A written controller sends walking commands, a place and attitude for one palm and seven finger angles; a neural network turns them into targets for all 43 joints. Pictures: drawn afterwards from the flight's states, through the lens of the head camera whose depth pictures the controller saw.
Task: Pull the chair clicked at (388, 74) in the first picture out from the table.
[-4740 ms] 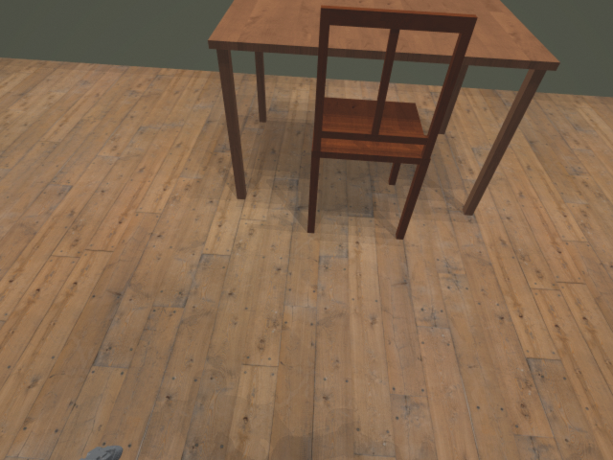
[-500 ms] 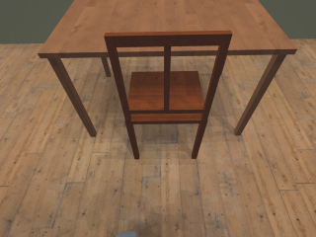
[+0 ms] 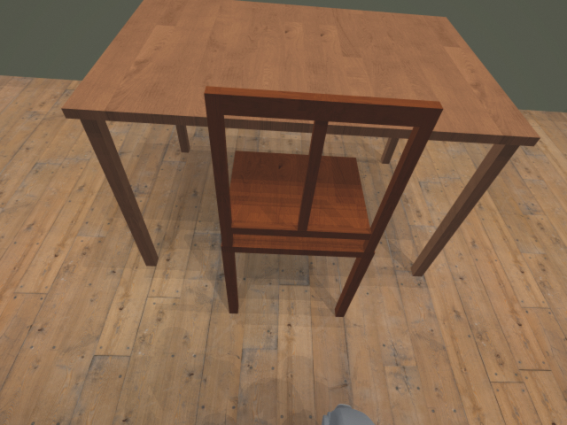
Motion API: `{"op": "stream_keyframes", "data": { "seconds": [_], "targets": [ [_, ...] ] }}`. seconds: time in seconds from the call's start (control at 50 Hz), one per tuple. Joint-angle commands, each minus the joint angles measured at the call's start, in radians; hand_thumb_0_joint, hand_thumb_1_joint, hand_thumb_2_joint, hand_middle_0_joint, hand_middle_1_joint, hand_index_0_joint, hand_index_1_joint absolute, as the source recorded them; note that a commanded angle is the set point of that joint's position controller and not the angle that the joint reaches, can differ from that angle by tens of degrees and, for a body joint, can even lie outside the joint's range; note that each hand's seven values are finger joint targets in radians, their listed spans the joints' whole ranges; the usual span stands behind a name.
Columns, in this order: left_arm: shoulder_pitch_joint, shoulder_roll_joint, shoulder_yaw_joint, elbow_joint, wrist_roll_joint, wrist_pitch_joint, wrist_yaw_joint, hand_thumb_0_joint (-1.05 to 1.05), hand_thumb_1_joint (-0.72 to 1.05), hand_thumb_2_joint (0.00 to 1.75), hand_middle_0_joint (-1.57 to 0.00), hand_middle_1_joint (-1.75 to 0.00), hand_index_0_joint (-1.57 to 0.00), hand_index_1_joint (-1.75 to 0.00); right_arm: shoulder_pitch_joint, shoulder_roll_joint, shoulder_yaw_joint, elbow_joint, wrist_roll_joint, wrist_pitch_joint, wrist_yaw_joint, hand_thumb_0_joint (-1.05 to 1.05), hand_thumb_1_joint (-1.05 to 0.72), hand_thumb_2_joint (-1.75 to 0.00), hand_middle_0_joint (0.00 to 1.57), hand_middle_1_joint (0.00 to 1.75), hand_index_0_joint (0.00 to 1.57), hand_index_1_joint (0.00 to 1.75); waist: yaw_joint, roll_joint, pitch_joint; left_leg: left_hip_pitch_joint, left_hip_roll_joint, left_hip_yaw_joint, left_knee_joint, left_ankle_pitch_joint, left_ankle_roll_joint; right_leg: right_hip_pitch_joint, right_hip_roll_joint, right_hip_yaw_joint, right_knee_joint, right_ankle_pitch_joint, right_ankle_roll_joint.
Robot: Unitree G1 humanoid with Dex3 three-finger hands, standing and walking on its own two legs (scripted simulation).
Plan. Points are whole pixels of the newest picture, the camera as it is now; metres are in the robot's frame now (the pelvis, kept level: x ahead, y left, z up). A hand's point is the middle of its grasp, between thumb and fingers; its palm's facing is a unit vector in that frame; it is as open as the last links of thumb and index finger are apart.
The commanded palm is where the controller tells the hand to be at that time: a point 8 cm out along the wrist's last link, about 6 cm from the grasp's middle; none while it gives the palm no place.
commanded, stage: take the last steps up to it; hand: left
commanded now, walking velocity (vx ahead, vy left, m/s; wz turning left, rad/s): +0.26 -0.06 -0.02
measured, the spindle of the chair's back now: (310, 182) +0.62 -0.04 -0.07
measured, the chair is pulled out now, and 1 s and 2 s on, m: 0.00 0.00 0.00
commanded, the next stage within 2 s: come to a stop and stand still in 0.26 s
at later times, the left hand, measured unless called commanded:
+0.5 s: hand (202, 400) +0.19 +0.14 -0.18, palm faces +0.04 -0.98 -0.19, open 7.3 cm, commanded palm none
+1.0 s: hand (195, 421) +0.16 +0.14 -0.18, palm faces +0.00 -0.97 -0.24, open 7.4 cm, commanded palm none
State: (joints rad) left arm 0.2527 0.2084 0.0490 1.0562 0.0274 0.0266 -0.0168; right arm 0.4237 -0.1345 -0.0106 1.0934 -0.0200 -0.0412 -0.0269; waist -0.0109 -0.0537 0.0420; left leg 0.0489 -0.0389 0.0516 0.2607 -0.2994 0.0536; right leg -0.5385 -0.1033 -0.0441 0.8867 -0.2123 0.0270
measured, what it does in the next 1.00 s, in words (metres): walks ahead: right foot, then left foot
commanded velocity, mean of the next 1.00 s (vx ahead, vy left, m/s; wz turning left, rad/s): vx -0.03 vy -0.02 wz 0.01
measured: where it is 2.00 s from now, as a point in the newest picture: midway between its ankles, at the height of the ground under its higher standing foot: outside the picture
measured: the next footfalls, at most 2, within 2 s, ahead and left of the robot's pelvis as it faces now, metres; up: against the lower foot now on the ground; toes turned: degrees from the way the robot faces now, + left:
right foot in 0.14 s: +0.18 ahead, -0.14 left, +0.00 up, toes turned -6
left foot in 0.50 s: +0.24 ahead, +0.08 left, +0.00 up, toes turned +1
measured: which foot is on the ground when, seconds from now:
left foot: down 0.00-0.16, up 0.18-0.48, down 0.50-1.00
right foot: up 0.00-0.12, down 0.14-1.00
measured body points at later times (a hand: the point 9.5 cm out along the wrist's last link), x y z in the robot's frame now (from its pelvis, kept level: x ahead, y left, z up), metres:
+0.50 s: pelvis +0.15 -0.04 -0.01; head +0.16 -0.03 +0.44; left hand +0.19 +0.19 -0.17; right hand +0.20 -0.28 -0.16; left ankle +0.22 +0.08 -0.74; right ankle +0.14 -0.14 -0.74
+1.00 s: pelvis +0.15 -0.05 -0.01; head +0.16 -0.06 +0.44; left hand +0.16 +0.19 -0.16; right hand +0.21 -0.28 -0.17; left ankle +0.22 +0.08 -0.74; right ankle +0.14 -0.14 -0.74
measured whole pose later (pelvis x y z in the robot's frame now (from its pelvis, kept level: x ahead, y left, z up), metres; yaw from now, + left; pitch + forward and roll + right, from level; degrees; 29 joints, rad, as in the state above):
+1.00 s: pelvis +0.15 -0.05 -0.01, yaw -2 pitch -2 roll +0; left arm 0.29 0.17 0.02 1.08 0.02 0.03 0.03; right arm 0.17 -0.17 -0.03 1.05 -0.01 0.05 -0.02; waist 0.01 0.02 0.05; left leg -0.28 0.05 0.08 0.49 -0.17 -0.01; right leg -0.19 0.00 -0.09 0.52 -0.30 -0.04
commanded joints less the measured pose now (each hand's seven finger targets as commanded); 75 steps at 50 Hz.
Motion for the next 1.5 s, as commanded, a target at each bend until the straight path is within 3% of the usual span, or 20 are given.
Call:
{"op": "stream_keyframes", "data": {
  "seconds": [0.0, 0.04, 0.1, 0.12, 0.14, 0.16, 0.24, 0.3, 0.44, 0.48, 0.56, 0.72, 0.86, 0.96, 1.16, 1.18, 1.2, 1.24, 1.36, 1.48],
  "targets": [
    [-0.164, 0.019, -0.004, -0.117, -0.01, -0.046, -0.004, 0.0, 0.9, 0.9, -0.2, -0.3, -0.2, -0.3, 0.091, -0.16, -0.04, -0.005, -0.008, -0.021, -0.014, 0.0, -0.9, -0.9, 0.2, 0.3, 0.2, 0.3, -0.051, 0.175, 0.109, 0.014, 0.301, -0.142, -0.028, 0.489, 0.131, -0.09, 0.013, -0.034, -0.161, -0.043, -0.03],
    [-0.158, 0.02, -0.002, -0.116, -0.012, -0.054, -0.001, 0.0, 0.9, 0.9, -0.2, -0.3, -0.2, -0.3, 0.089, -0.159, -0.039, 0.006, -0.011, -0.019, -0.013, 0.0, -0.9, -0.9, 0.2, 0.3, 0.2, 0.3, -0.043, 0.178, 0.096, -0.017, 0.298, -0.134, 0.02, 0.574, 0.119, 0.01, 0.042, -0.054, -0.235, -0.06, -0.054],
    [0.105, 0.062, 0.017, -0.032, -0.008, -0.078, 0.007, 0.0, 0.9, 0.9, -0.2, -0.3, -0.2, -0.3, 0.062, -0.168, -0.04, 0.013, 0.004, -0.02, -0.01, 0.0, -0.9, -0.9, 0.2, 0.3, 0.2, 0.3, 0.081, 0.109, -0.055, -0.123, 0.223, -0.055, 0.322, 0.687, 0.051, 0.431, 0.094, -0.079, -0.405, 0.093, -0.085],
    [0.231, 0.137, 0.037, 0.004, -0.001, -0.093, 0.018, 0.0, 0.9, 0.9, -0.2, -0.3, -0.2, -0.3, 0.073, -0.132, -0.036, 0.002, 0.016, -0.025, -0.001, 0.0, -0.9, -0.9, 0.2, 0.3, 0.2, 0.3, 0.126, -0.015, -0.164, -0.333, 0.157, -0.009, 0.565, 0.446, 0.007, 0.692, -0.076, 0.121, -0.407, 0.204, -0.15],
    [0.295, 0.221, 0.058, 0.015, -0.009, -0.093, 0.027, 0.0, 0.9, 0.9, -0.2, -0.3, -0.2, -0.3, 0.127, -0.084, -0.031, -0.021, 0.024, -0.025, -0.001, 0.0, -0.9, -0.9, 0.2, 0.3, 0.2, 0.3, 0.112, -0.22, -0.262, -0.521, 0.014, 0.032, 0.89, -0.243, -0.033, 0.821, -0.342, 0.482, -0.513, 0.405, -0.277],
    [0.279, 0.209, 0.052, 0.014, -0.024, -0.084, 0.031, 0.0, 0.9, 0.9, -0.2, -0.3, -0.2, -0.3, 0.067, -0.112, -0.036, -0.027, 0.022, -0.021, -0.007, 0.0, -0.9, -0.9, 0.2, 0.3, 0.2, 0.3, 0.119, -0.096, -0.222, -0.551, 0.049, -0.066, 1.015, -0.29, -0.009, 0.735, -0.341, 0.465, -0.56, 0.384, -0.321],
    [0.023, 0.066, 0.018, -0.041, -0.015, -0.086, 0.045, 0.0, 0.9, 0.9, -0.2, -0.3, -0.2, -0.3, -0.013, -0.043, -0.036, -0.034, 0.002, 0.005, 0.007, 0.0, -0.9, -0.9, 0.2, 0.3, 0.2, 0.3, 0.012, 0.052, -0.01, -0.541, 0.147, -0.074, 0.962, -0.127, -0.023, 0.341, -0.226, 0.208, -0.624, 0.266, -0.258],
    [-0.007, 0.039, 0.002, -0.045, -0.005, -0.091, 0.046, 0.0, 0.9, 0.9, -0.2, -0.3, -0.2, -0.3, 0.02, -0.007, -0.028, -0.031, -0.002, 0.025, 0.014, 0.0, -0.9, -0.9, 0.2, 0.3, 0.2, 0.3, -0.035, -0.027, -0.001, -0.44, 0.143, -0.02, 0.738, -0.089, -0.052, 0.226, -0.161, 0.064, -0.65, 0.333, -0.219],
    [-0.012, 0.04, -0.008, -0.018, -0.017, -0.062, 0.049, 0.0, 0.9, 0.9, -0.2, -0.3, -0.2, -0.3, -0.036, -0.018, -0.011, -0.015, 0.009, 0.018, 0.006, 0.0, -0.9, -0.9, 0.2, 0.3, 0.2, 0.3, -0.022, -0.066, -0.05, -0.188, 0.101, -0.006, 0.206, 0.242, -0.087, 0.27, -0.063, 0.008, -0.507, 0.324, -0.126],
    [0.041, 0.011, -0.016, -0.011, -0.027, -0.047, 0.052, 0.0, 0.9, 0.9, -0.2, -0.3, -0.2, -0.3, -0.076, -0.106, -0.019, -0.038, 0.008, 0.008, -0.003, 0.0, -0.9, -0.9, 0.2, 0.3, 0.2, 0.3, 0.012, 0.09, -0.055, -0.172, 0.221, -0.122, 0.144, 0.572, -0.038, 0.27, 0.006, 0.007, -0.448, 0.147, -0.055],
    [0.09, 0.029, -0.017, 0.013, -0.019, -0.01, 0.059, 0.0, 0.9, 0.9, -0.2, -0.3, -0.2, -0.3, -0.198, -0.131, -0.022, -0.066, 0.015, 0.03, -0.017, 0.0, -0.9, -0.9, 0.2, 0.3, 0.2, 0.3, 0.044, 0.24, 0.041, -0.32, 0.26, -0.17, 0.038, 0.42, 0.023, 0.34, 0.032, 0.006, -0.432, -0.048, -0.027],
    [0.115, 0.05, -0.004, -0.017, -0.008, -0.006, 0.055, 0.0, 0.9, 0.9, -0.2, -0.3, -0.2, -0.3, -0.216, -0.183, -0.061, -0.112, 0.014, 0.058, -0.025, 0.0, -0.9, -0.9, 0.2, 0.3, 0.2, 0.3, 0.014, 0.141, -0.144, -0.138, 0.271, -0.134, 0.161, 0.559, 0.041, 0.304, 0.031, 0.025, -0.384, 0.076, -0.035],
    [0.065, 0.072, -0.008, -0.033, -0.006, -0.015, 0.053, 0.0, 0.9, 0.9, -0.2, -0.3, -0.2, -0.3, -0.248, -0.101, -0.045, -0.117, 0.014, 0.07, -0.003, 0.0, -0.9, -0.9, 0.2, 0.3, 0.2, 0.3, 0.001, -0.068, -0.061, -0.241, 0.123, -0.032, 0.231, 0.096, -0.044, 0.249, -0.084, 0.167, -0.546, 0.066, -0.104],
    [0.028, 0.068, -0.018, -0.022, -0.011, -0.016, 0.052, 0.0, 0.9, 0.9, -0.2, -0.3, -0.2, -0.3, -0.213, -0.089, -0.026, -0.066, 0.007, 0.07, 0.006, 0.0, -0.9, -0.9, 0.2, 0.3, 0.2, 0.3, -0.005, -0.014, 0.048, -0.208, 0.133, -0.056, 0.16, 0.052, -0.048, 0.135, -0.046, 0.144, -0.626, -0.252, -0.086],
    [0.075, 0.043, -0.027, 0.038, -0.019, -0.029, 0.052, 0.0, 0.9, 0.9, -0.2, -0.3, -0.2, -0.3, -0.131, -0.083, -0.001, 0.003, 0.007, 0.048, 0.001, 0.0, -0.9, -0.9, 0.2, 0.3, 0.2, 0.3, 0.02, 0.07, 0.069, -0.267, 0.14, -0.076, 0.055, 0.067, -0.05, 0.278, -0.015, 0.094, -0.62, -0.144, -0.063],
    [0.163, 0.062, -0.036, 0.031, 0.003, -0.06, 0.091, 0.0, 0.9, 0.9, -0.2, -0.3, -0.2, -0.3, -0.218, -0.127, -0.011, -0.067, 0.008, 0.028, 0.007, 0.0, -0.9, -0.9, 0.2, 0.3, 0.2, 0.3, 0.061, 0.025, 0.097, -0.366, 0.134, -0.016, 0.326, 0.087, -0.077, 0.281, -0.082, 0.178, -0.596, 0.349, -0.016],
    [0.087, 0.111, -0.034, -0.019, -0.003, -0.071, 0.083, 0.0, 0.9, 0.9, -0.2, -0.3, -0.2, -0.3, -0.127, -0.066, -0.007, -0.087, 0.008, 0.041, 0.018, 0.0, -0.9, -0.9, 0.2, 0.3, 0.2, 0.3, -0.019, -0.001, 0.011, -0.365, 0.111, -0.028, 0.381, -0.045, -0.062, 0.289, -0.147, 0.185, -0.61, 0.166, -0.076],
    [0.008, 0.12, -0.024, -0.055, -0.005, -0.072, 0.071, 0.0, 0.9, 0.9, -0.2, -0.3, -0.2, -0.3, -0.068, -0.077, -0.013, -0.067, -0.001, 0.051, 0.026, 0.0, -0.9, -0.9, 0.2, 0.3, 0.2, 0.3, -0.046, 0.063, -0.046, -0.311, 0.107, -0.009, 0.37, -0.015, -0.057, 0.25, -0.118, 0.138, -0.613, -0.128, -0.146],
    [0.09, 0.027, -0.03, -0.05, -0.011, -0.054, 0.067, 0.0, 0.9, 0.9, -0.2, -0.3, -0.2, -0.3, -0.055, -0.112, -0.003, -0.076, 0.003, 0.009, 0.009, 0.0, -0.9, -0.9, 0.2, 0.3, 0.2, 0.3, 0.013, 0.178, -0.03, -0.356, 0.174, -0.147, 0.178, 0.218, 0.003, 0.322, 0.035, 0.027, -0.411, -0.059, -0.075],
    [0.097, 0.025, -0.032, -0.047, -0.009, -0.049, 0.064, 0.0, 0.9, 0.9, -0.2, -0.3, -0.2, -0.3, -0.06, -0.109, -0.005, -0.077, 0.007, 0.011, 0.008, 0.0, -0.9, -0.9, 0.2, 0.3, 0.2, 0.3, 0.012, 0.051, 0.03, -0.354, 0.14, -0.127, 0.151, 0.12, -0.001, 0.293, 0.024, 0.042, -0.441, -0.06, -0.066]
  ]
}}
